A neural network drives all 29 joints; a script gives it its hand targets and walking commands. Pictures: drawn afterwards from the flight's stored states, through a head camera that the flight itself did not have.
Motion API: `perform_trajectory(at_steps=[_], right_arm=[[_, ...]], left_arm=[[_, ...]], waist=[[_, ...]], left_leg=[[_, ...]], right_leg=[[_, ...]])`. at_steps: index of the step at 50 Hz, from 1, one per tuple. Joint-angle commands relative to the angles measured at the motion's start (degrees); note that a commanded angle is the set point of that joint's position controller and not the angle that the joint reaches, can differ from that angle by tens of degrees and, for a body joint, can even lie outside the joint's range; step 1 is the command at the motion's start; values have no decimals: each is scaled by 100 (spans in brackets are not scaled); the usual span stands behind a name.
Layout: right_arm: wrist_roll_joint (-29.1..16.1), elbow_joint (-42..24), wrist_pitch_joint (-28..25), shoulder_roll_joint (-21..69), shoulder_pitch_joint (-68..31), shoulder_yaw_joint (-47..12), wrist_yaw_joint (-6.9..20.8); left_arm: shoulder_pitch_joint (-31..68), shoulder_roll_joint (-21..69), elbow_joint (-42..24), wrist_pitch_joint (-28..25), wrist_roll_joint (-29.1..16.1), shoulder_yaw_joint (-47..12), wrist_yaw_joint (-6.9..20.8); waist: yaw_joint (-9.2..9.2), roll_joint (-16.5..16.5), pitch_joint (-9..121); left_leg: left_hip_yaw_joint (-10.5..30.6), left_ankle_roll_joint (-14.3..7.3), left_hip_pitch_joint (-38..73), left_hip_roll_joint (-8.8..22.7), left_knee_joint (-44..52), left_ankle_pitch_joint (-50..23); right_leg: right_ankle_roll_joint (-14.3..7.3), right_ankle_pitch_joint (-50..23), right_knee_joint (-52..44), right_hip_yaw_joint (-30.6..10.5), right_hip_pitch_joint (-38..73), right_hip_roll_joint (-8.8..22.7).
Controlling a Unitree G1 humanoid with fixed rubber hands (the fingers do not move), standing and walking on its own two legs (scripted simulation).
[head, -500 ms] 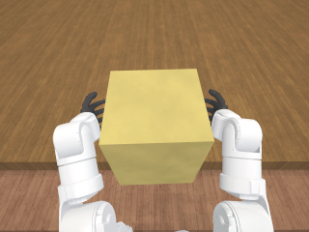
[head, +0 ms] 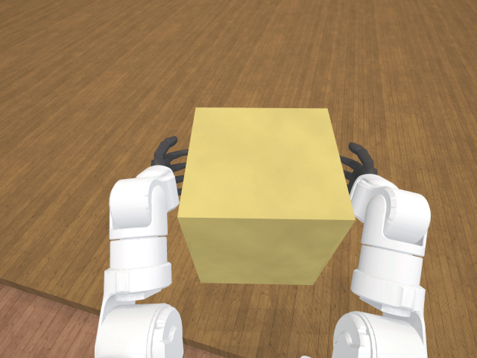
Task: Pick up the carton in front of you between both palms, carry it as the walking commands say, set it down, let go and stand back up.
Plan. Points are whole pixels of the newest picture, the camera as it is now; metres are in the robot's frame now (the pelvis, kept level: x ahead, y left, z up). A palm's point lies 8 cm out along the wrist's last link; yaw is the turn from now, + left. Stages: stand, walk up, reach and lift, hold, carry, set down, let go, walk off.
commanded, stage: carry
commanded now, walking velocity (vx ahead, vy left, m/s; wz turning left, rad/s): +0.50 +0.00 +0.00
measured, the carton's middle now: (258, 203) +0.37 +0.03 +0.07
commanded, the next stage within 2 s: none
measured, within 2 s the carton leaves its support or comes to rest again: neither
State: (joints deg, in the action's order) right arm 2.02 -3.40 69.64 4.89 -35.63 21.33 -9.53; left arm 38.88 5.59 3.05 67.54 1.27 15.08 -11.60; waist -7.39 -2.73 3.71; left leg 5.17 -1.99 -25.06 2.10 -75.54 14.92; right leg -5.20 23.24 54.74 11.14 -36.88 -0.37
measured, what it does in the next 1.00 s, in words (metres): climbs: left foot 0.11 m higher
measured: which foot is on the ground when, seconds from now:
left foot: down 0.00-0.00, up 0.02-0.38, down 0.40-1.00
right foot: down 0.00-0.42, up 0.44-1.00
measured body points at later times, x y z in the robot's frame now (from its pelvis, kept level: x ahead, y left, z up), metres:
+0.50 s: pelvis +0.33 +0.06 +0.09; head +0.35 +0.06 +0.54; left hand +0.71 +0.17 +0.23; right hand +0.68 -0.13 +0.23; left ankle +0.49 +0.12 -0.56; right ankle +0.16 -0.07 -0.48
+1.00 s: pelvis +0.62 +0.04 +0.17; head +0.60 +0.05 +0.62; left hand +0.98 +0.19 +0.33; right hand +0.97 -0.11 +0.34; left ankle +0.49 +0.12 -0.56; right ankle +0.77 -0.08 -0.54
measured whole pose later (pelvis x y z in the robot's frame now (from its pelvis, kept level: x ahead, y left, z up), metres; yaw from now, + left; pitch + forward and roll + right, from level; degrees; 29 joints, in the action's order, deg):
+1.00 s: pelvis +0.62 +0.04 +0.17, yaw +0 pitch +5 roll +0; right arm 3.2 -0.6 70.0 6.4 -36.9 17.3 -10.3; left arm 38.1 3.9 -0.2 71.6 2.3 18.4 -10.2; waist 1.5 1.5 9.2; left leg -5.6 -2.4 -2.9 -1.5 -19.4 21.5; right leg -2.2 2.3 35.0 6.1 -36.7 4.2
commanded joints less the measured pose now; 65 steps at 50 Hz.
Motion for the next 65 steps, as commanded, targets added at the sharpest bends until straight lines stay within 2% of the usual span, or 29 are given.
perform_trajectory(at_steps=[1, 4, 7, 10, 12, 14, 17, 18, 19, 20, 21, 22, 23, 25, 28, 30, 33, 40, 45, 49, 51, 52, 53, 54, 55, 57, 58, 60, 65], right_arm=[[-563, -359, -220, 4394, -3432, -3250, 86], [-731, -714, -383, 4396, -3600, -3688, 66], [-830, -812, -418, 4136, -3216, -3896, -8], [-869, -859, -264, 3823, -2988, -3919, -79], [-862, -773, -130, 3622, -3016, -3807, -134], [-930, -656, -14, 3560, -3127, -3772, -188], [-1081, -443, 97, 3667, -3324, -3734, -215], [-1142, -369, 120, 3738, -3274, -3742, -210], [-1216, -325, 118, 3827, -3295, -3777, -191], [-1302, -394, 99, 3951, -3415, -3811, -141], [-1387, -389, 91, 4079, -3596, -3826, -82], [-1600, -305, 30, 4170, -3794, -3974, -36], [-1829, -360, -18, 4491, -3800, -4131, 50], [-2127, -723, -175, 5048, -4467, -4406, 225], [-2159, -878, -312, 5269, -4640, -4520, 341], [-1971, -835, -338, 5079, -4188, -4409, 301], [-1638, -668, -297, 4699, -3565, -4225, 246], [-1116, -355, -28, 3811, -3101, -3615, 98], [-911, 66, 74, 3706, -3130, -3339, 72], [-1020, 184, 21, 4005, -3477, -3370, 87], [-1075, 244, -16, 4170, -3522, -3412, 95], [-1091, 300, -30, 4254, -3467, -3455, 102], [-1099, 290, -48, 4299, -3554, -3501, 102], [-1116, 326, -62, 4552, -3588, -3597, 110], [-1122, 251, -97, 4602, -3648, -3685, 122], [-1248, 168, -261, 5161, -3788, -3902, 191], [-1280, 117, -357, 5389, -3760, -3976, 234], [-1249, 0, -550, 5666, -3454, -4202, 290], [-944, -318, -897, 5659, -2070, -4645, 348]], left_arm=[[4115, 5209, -1321, -187, -1897, -3672, 462], [4180, 5224, -1663, -324, -2044, -3920, 577], [3516, 4622, -1706, -303, -1851, -3770, 511], [2929, 3971, -1569, -127, -1597, -3480, 427], [2784, 3671, -1409, 16, -1496, -3285, 405], [2725, 3527, -1297, 131, -1475, -3142, 388], [2832, 3337, -1198, 280, -1301, -2848, 318], [2802, 3304, -1160, 303, -1198, -2737, 287], [2801, 3270, -1115, 312, -1049, -2617, 262], [2885, 3230, -1118, 318, -897, -2506, 234], [2704, 3330, -955, 300, -658, -2407, 201], [2307, 3251, -820, 301, -378, -2214, 185], [2486, 3294, -854, 293, -375, -2187, 157], [3049, 3893, -1090, 217, -479, -2396, 235], [3354, 4241, -1265, 71, -646, -2875, 324], [3166, 4279, -1290, -9, -727, -3085, 346], [2881, 4195, -1304, -7, -854, -3275, 352], [3115, 3915, -1136, 233, -1081, -3264, 267], [3129, 3974, -548, 356, -994, -2974, 244], [3236, 4150, -292, 326, -961, -2805, 251], [3137, 4180, -146, 289, -889, -2719, 252], [2990, 4197, -34, 254, -826, -2659, 254], [2758, 4197, 34, 219, -751, -2570, 263], [2933, 4071, 68, 171, -636, -2547, 238], [2687, 4281, 113, 102, -686, -2565, 245], [2948, 4769, -371, -69, -854, -2829, 376], [3168, 5037, -629, -173, -971, -3025, 461], [3162, 5324, -935, -361, -1121, -3320, 605], [1824, 5352, -1245, -647, -1120, -3840, 825]], waist=[[337, 619, 3029], [299, 551, 2189], [232, 435, 1953], [128, 967, 1686], [328, 828, 1208], [548, 1024, 977], [882, 1469, 1469], [1080, 1674, 1801], [1521, 1804, 2209], [1856, 1498, 2592], [1525, 569, 2842], [1198, -1654, 3824], [1155, -988, 3984], [1016, -123, 2916], [1052, 107, 2530], [1087, 184, 2506], [1026, -48, 2538], [1041, -342, 1992], [1106, -409, 1453], [1019, -566, 1276], [803, -582, 1612], [665, -326, 2051], [490, 154, 2673], [618, 1468, 3283], [453, 1932, 2982], [538, 811, 2711], [597, 585, 2493], [659, 840, 2483], [657, 976, 2333]], left_leg=[[214, -275, -2857, -261, -3041, 324], [-110, -407, -3467, -78, -2718, 318], [-650, -428, -4161, 61, -2313, 707], [-841, -477, -5605, 209, -3283, 1413], [-1009, -427, -5586, 391, -2289, 1464], [-1419, -394, -3847, 439, -419, 873], [-2210, -615, -1059, -245, 1352, -481], [-2303, -623, -362, -542, 1771, -511], [-2203, -518, 595, -777, 2338, -615], [-1961, -370, 1671, -892, 3590, -558], [245, -738, 2768, 87, 4244, -122], [3766, -1579, 3375, 1763, 5296, -864], [3535, -1585, 3129, 1530, 5153, -320], [2643, -1301, 2031, 1366, 4951, 490], [1833, -1253, 2010, 1157, 5002, 633], [1546, -1333, 2272, 1256, 5094, -3], [1046, -1376, 2651, 1277, 5090, -1198], [187, -1141, 2868, 995, 5725, -1593], [-183, -928, 2979, 870, 5953, -2457], [-522, -616, 3171, 849, 5709, -3554], [-875, -305, 2966, 804, 4804, -4613], [-1121, -119, 2428, 632, 3937, -4390], [-1181, 37, 1407, 544, 2728, -2639], [-1004, 208, -491, -147, 1078, -429], [-654, 190, -1631, -514, 248, 1247], [-341, 5, -1871, 22, 137, 757], [-326, 14, -1702, 256, 532, 460], [-497, 166, -1318, 331, 1073, 114], [-886, 431, -1589, 343, 2461, -321]], right_leg=[[-1168, -2603, -2442, -3966, 4645, 1799], [-724, -835, -2993, -3242, 4303, 1639], [-821, -1940, -3230, -2769, 4694, 1664], [-923, -2311, -3594, -2545, 5400, 1783], [-696, -1900, -4023, -2048, 4931, 1566], [-647, -2248, -4760, -1087, 3685, 1183], [-458, -6608, -4337, -125, 3018, 968], [-331, -7847, -3626, -91, 3263, 1045], [-126, -8587, -2421, -89, 3495, 1083], [90, -7969, -646, 10, 3402, 873], [239, -3877, 1089, -545, 1873, 310], [527, -632, 3847, -1350, 796, -661], [215, -919, 4585, -2289, 568, -402], [30, -887, 4617, -1794, -129, 17], [-37, -552, 4385, -1577, -848, 199], [-13, 159, 3444, -1429, -1023, 255], [33, -428, 2492, -1281, -1372, 443], [439, -1470, 642, -903, -1771, 691], [412, -1967, -1097, -496, -1126, 514], [259, -2204, -2371, -248, -156, 253], [194, -2380, -3083, 38, 1329, -69], [154, -2305, -3222, 75, 2647, -109], [1, -1920, -3065, -1042, 4120, 799], [-882, -2167, -2971, -3664, 5780, 2400], [-1075, -2224, -3507, -4348, 5761, 2368], [-738, -2196, -3534, -3294, 5099, 2081], [-545, -2251, -3686, -2818, 4553, 1951], [-343, -2214, -3981, -2189, 4129, 1726], [-396, -3215, -4193, -1465, 4589, 1502]])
